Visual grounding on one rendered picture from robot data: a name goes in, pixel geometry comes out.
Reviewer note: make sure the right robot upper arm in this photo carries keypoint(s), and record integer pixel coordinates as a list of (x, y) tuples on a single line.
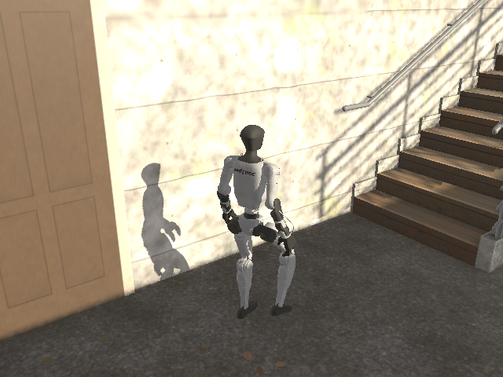
[(272, 173)]

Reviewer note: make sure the robot left shin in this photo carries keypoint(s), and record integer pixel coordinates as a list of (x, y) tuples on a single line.
[(244, 281)]

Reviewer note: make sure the robot right hand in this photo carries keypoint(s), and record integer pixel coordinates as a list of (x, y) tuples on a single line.
[(289, 244)]

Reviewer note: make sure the robot left hand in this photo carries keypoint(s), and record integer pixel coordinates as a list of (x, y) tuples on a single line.
[(227, 216)]

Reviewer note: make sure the robot left thigh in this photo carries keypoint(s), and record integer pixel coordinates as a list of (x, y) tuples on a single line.
[(244, 244)]

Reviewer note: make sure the left robot upper arm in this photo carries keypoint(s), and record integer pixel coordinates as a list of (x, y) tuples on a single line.
[(227, 173)]

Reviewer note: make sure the robot left forearm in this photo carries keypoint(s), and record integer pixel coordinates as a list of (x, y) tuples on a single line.
[(224, 202)]

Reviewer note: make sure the robot right forearm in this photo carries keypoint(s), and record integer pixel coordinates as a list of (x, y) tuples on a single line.
[(279, 220)]

